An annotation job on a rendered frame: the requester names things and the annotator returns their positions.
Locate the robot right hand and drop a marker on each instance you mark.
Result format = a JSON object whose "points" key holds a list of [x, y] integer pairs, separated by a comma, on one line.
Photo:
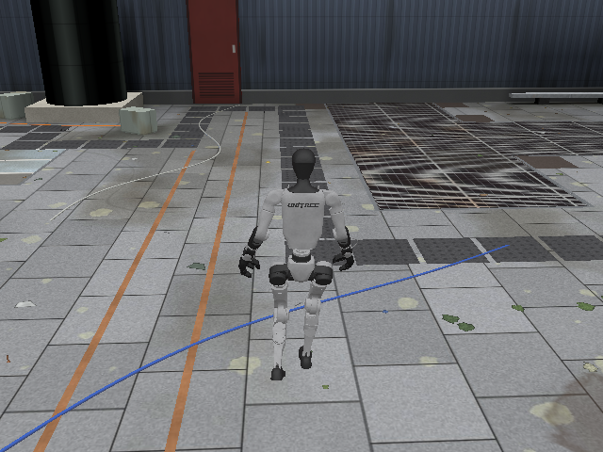
{"points": [[340, 257]]}

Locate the robot left hand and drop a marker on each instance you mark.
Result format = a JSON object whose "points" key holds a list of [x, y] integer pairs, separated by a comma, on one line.
{"points": [[242, 266]]}

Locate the right robot upper arm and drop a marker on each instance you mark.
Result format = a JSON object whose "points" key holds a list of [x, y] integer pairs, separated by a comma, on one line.
{"points": [[332, 199]]}

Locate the humanoid robot head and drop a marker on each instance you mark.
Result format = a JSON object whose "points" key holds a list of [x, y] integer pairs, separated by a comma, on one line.
{"points": [[303, 162]]}

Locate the right robot thigh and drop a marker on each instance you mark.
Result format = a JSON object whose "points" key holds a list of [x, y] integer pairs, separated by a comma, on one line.
{"points": [[323, 274]]}

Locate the robot right forearm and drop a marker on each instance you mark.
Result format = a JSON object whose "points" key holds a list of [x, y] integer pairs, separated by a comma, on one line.
{"points": [[345, 245]]}

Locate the left robot upper arm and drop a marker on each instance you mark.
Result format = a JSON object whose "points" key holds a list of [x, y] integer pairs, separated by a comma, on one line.
{"points": [[274, 197]]}

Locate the robot left forearm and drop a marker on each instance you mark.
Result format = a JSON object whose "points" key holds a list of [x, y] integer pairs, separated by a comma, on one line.
{"points": [[251, 247]]}

